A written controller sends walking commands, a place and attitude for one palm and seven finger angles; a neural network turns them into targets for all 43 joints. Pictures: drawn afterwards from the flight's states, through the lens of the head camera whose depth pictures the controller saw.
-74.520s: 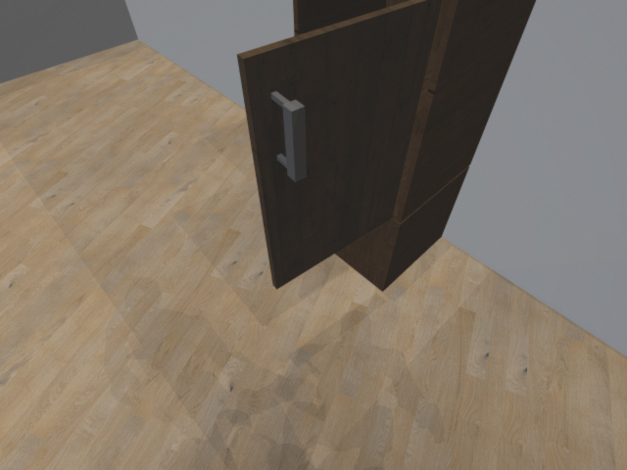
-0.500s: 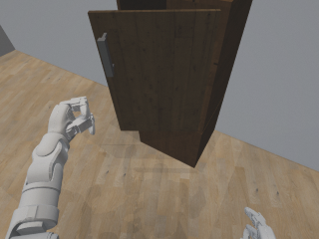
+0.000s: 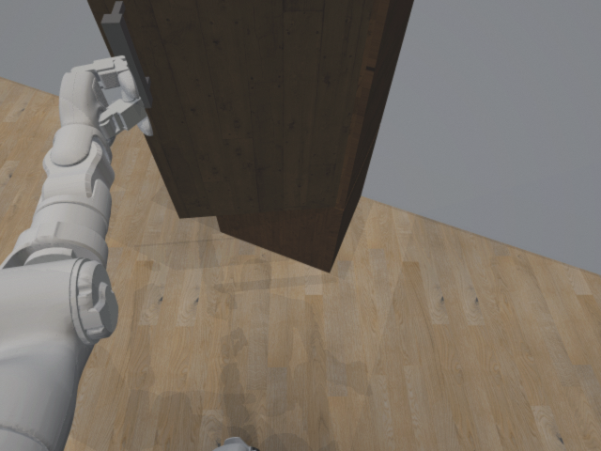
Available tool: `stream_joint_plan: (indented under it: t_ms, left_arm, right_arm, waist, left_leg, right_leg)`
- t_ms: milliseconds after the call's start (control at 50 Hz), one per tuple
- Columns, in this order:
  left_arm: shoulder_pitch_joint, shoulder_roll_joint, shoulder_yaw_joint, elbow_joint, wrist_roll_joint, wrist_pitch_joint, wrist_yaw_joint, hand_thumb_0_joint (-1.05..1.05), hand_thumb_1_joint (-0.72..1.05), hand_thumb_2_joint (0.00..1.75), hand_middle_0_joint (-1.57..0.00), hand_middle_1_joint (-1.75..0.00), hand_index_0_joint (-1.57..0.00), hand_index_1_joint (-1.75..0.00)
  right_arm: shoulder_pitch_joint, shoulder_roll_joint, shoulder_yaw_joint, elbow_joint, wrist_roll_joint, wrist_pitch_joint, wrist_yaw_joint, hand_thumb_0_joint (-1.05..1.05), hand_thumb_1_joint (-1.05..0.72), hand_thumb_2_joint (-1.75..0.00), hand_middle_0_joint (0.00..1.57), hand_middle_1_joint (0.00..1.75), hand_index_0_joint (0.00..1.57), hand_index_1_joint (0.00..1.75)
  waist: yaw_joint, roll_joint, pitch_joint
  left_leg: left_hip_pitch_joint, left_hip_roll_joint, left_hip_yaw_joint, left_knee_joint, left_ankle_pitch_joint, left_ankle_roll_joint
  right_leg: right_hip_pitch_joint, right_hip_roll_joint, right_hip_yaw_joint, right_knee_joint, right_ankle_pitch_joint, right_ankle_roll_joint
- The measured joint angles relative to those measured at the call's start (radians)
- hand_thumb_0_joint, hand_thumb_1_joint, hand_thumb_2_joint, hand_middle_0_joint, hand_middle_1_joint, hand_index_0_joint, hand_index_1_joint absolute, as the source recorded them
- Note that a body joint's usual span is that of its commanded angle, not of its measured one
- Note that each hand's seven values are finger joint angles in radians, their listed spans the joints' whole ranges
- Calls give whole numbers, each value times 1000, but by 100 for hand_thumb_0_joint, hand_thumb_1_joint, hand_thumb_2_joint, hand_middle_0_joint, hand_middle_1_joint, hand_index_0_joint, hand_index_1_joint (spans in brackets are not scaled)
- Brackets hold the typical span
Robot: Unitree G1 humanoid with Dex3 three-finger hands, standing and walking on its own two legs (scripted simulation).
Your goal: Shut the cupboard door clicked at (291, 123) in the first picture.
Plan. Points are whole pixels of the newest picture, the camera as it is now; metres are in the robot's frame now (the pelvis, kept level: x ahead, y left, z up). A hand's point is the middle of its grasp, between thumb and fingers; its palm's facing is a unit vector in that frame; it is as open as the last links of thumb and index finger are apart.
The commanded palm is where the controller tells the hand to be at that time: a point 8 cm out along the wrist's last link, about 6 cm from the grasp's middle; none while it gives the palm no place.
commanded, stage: bring the fist close to the handle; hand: left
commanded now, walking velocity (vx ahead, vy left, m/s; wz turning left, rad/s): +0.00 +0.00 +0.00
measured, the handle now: (132, 57) +0.66 +0.21 +0.14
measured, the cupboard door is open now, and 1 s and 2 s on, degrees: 29 26 20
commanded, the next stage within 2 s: push the door shut along its arc in 0.44 s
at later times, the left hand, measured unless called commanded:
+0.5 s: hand (129, 92) +0.56 +0.19 +0.15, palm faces +0.09 -1.00 +0.00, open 3.1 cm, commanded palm +0.54 +0.22 +0.14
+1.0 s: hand (141, 75) +0.60 +0.18 +0.15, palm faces -0.01 -1.00 +0.00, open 3.1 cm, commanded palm +0.61 +0.21 +0.14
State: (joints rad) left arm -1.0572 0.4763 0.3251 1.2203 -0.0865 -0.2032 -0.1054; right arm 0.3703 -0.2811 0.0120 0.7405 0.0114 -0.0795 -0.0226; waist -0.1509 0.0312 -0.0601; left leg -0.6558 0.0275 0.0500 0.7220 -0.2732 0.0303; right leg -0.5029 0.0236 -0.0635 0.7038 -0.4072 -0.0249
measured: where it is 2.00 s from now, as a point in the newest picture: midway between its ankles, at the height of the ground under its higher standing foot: outside the picture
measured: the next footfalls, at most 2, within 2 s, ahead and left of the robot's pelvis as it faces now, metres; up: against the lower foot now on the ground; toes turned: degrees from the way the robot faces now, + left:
none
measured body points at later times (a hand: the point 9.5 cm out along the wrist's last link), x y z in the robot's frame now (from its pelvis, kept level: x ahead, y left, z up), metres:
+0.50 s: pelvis +0.02 +0.01 +0.00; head +0.11 +0.02 +0.43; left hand +0.55 +0.24 +0.16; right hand -0.07 -0.26 -0.11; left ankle +0.04 +0.10 -0.71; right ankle -0.04 -0.10 -0.71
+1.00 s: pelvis +0.01 +0.01 -0.02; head +0.15 +0.02 +0.41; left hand +0.59 +0.23 +0.16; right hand -0.07 -0.26 -0.11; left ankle +0.04 +0.10 -0.71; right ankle -0.04 -0.10 -0.71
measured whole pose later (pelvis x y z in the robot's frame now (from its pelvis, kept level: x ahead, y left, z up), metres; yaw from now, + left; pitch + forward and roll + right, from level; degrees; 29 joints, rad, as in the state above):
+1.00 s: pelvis +0.01 +0.01 -0.02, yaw -1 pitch +22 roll -4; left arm -1.40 0.76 0.37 1.48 0.01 -0.19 -0.23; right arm 0.48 -0.31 0.03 0.69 -0.03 -0.02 -0.01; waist -0.28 0.05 -0.06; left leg -0.92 0.06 0.03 0.86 -0.33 0.04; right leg -0.73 0.05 -0.08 0.78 -0.43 -0.02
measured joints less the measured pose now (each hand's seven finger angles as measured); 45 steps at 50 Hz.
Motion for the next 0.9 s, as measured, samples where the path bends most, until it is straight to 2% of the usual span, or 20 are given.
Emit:
stream_joint_plan:
  t_ms: [100,200,280,420,500,580,660,780,900]
  left_arm:
    - [-144,90,38,153,36,-9,2,1,90,90,-130,-150,-130,-150]
    - [-158,151,114,171,65,-37,-10,1,90,90,-129,-150,-130,-150]
    - [-95,163,138,128,82,-43,-20,1,90,90,-129,-150,-130,-150]
    - [-26,134,142,48,64,-39,-28,2,90,90,-129,-150,-130,-150]
    - [-33,128,102,44,57,-30,-35,2,90,90,-129,-150,-130,-150]
    - [-60,118,67,84,46,4,-50,1,90,90,-129,-150,-130,-150]
    - [-93,112,46,124,42,15,-55,1,90,90,-130,-150,-130,-150]
    - [-195,137,33,173,56,-23,-56,2,90,90,-130,-150,-130,-150]
    - [-299,225,51,245,89,-9,-94,1,90,91,-130,-150,-130,-150]
  right_arm:
    - [61,-18,-3,4,-22,15,10,0,-90,-89,20,30,20,30]
    - [134,-33,-11,-9,-40,42,18,0,-90,-89,20,30,20,30]
    - [185,-31,-18,-20,-42,70,25,0,-90,-89,20,30,20,30]
    - [191,-5,-18,-23,-35,94,36,0,-90,-89,20,30,20,30]
    - [155,3,-20,-31,-32,92,40,0,-90,-89,20,30,20,30]
    - [108,2,-15,-48,-28,87,40,0,-90,-89,20,30,20,30]
    - [61,-1,-7,-66,-27,71,33,0,-90,-89,20,30,21,30]
    - [19,-8,5,-69,-30,42,26,0,-90,-89,20,30,21,30]
    - [47,-25,14,-71,-34,46,16,0,-90,-89,20,30,21,30]
  waist:
    - [-55,12,1]
    - [-85,15,-7]
    - [-84,12,-18]
    - [-68,4,-31]
    - [-58,7,-41]
    - [-44,14,-44]
    - [-42,14,-35]
    - [-65,6,-16]
    - [-107,9,-11]
  left_leg:
    - [-86,9,0,31,-3,3]
    - [-135,23,18,45,-11,5]
    - [-136,33,29,45,-20,5]
    - [-112,39,15,47,-35,2]
    - [-107,35,3,54,-42,3]
    - [-106,26,-4,57,-43,7]
    - [-115,19,-10,62,-40,10]
    - [-172,15,-21,91,-38,10]
    - [-233,22,-22,120,-45,10]
  right_leg:
    - [-84,7,1,25,1,2]
    - [-141,18,21,36,4,3]
    - [-144,27,34,27,5,4]
    - [-101,35,23,-5,5,1]
    - [-85,34,12,-11,1,2]
    - [-79,27,3,-9,-3,6]
    - [-87,20,-4,1,-6,9]
    - [-142,17,-16,38,-14,8]
    - [-204,22,-16,65,-19,8]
